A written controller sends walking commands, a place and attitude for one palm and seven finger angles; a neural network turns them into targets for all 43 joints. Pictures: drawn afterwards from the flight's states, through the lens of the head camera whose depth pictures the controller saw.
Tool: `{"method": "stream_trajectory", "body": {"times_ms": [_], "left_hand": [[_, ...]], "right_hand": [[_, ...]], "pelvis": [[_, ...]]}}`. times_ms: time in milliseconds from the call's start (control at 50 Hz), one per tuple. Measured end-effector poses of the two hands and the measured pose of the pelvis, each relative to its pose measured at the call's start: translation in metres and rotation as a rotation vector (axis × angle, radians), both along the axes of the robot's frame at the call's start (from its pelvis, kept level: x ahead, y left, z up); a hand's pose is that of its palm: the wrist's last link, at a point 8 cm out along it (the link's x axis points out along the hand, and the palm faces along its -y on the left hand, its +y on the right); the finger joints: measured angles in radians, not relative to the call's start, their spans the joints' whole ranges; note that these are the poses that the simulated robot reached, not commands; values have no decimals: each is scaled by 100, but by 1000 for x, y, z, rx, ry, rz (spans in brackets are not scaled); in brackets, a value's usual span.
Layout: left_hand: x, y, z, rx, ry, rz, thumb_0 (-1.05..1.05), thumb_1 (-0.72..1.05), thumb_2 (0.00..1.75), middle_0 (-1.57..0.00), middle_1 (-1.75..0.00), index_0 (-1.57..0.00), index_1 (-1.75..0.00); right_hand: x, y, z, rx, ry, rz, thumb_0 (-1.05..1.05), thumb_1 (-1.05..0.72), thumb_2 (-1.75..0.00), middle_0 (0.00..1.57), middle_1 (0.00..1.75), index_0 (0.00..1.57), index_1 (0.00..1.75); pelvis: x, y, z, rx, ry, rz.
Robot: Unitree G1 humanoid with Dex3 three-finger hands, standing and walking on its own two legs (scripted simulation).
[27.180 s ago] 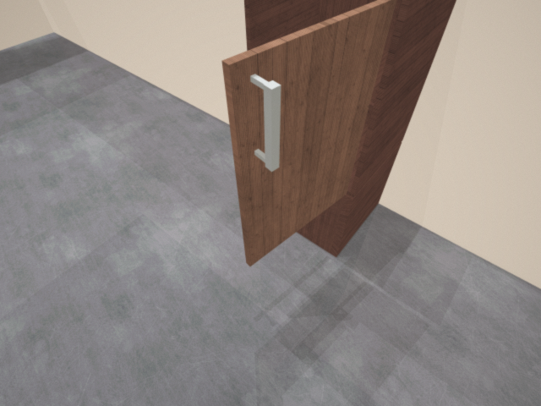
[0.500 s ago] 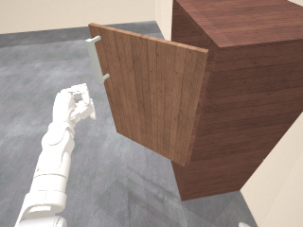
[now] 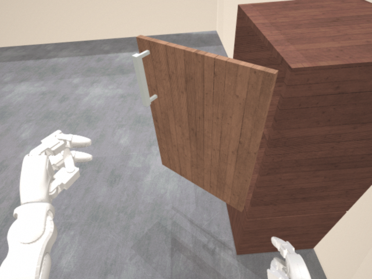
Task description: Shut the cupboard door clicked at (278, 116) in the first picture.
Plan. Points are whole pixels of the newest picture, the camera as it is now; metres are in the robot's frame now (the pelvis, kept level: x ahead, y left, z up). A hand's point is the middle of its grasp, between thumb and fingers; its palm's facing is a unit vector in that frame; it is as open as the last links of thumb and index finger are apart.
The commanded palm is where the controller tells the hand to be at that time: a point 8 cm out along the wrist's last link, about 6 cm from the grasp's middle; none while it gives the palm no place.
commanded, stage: draw the hand back to the body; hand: left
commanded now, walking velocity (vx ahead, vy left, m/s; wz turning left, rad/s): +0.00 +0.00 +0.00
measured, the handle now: (146, 79) +0.64 +0.20 +0.13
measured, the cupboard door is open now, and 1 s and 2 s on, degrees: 49 49 49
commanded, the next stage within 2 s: step back with the hand held close in 0.64 s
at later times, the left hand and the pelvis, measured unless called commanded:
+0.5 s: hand (40, 199) +0.20 +0.27 +0.15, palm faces +0.48 -0.79 -0.38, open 7.3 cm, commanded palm +0.15 +0.30 +0.17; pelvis +0.01 +0.00 +0.00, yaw +0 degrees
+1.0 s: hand (41, 197) +0.20 +0.28 +0.15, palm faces +0.37 -0.80 -0.48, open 7.4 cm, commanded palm +0.15 +0.32 +0.17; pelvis +0.00 +0.02 +0.00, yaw -2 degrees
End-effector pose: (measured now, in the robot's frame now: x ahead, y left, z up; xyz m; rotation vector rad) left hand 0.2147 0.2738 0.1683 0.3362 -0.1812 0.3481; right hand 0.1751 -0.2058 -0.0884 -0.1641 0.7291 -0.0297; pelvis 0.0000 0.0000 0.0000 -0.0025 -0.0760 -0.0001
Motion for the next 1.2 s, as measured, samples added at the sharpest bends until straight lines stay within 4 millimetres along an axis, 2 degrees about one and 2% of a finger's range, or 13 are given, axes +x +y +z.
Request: {"method": "stream_trajectory", "body": {"times_ms": [180, 360, 540, 700, 860, 1040, 1200], "left_hand": [[-32, 15, -6, 63, 72, 56, 1, 89, 90, -55, -68, -55, -67], [-67, 34, 6, 133, 59, 153, 1, 89, 90, -32, -43, -32, -42], [-59, 30, -3, 70, 48, 148, 1, 89, 90, -23, -33, -22, -32], [-57, 28, 7, 108, 25, 112, 1, 89, 90, -21, -31, -21, -30], [-57, 38, 9, 151, 50, 125, 1, 89, 90, -21, -31, -21, -30], [-53, 40, 1, 192, 117, 32, 1, 89, 90, -21, -31, -21, -30], [-75, 58, 9, 235, 56, 12, 1, 89, 90, -21, -31, -21, -30]], "right_hand": [[-14, -14, -9, -16, 53, -55, 1, -90, -90, 20, 30, 20, 30], [2, -22, 0, -49, -5, -56, 1, -90, -90, 20, 30, 20, 30], [15, -10, 9, -44, -53, -27, 1, -90, -90, 20, 30, 20, 30], [12, -4, 9, -24, -61, -30, 1, -90, -90, 20, 30, 20, 30], [-2, -9, 0, -33, 13, -54, 1, -90, -90, 20, 30, 20, 30], [-23, -21, 0, -77, 56, -164, 1, -90, -90, 20, 30, 20, 30], [-50, -13, 11, -101, 29, -195, 1, -90, -90, 20, 30, 20, 30]], "pelvis": [[9, 2, 0, 0, 7, -10], [12, 3, -1, -3, 6, -2], [9, 4, -1, -1, 5, 4], [10, 5, -1, -3, 0, -5], [6, 8, -1, -15, 37, -10], [-7, 24, -4, -14, 82, -35], [-32, 35, -8, -19, 78, -40]]}}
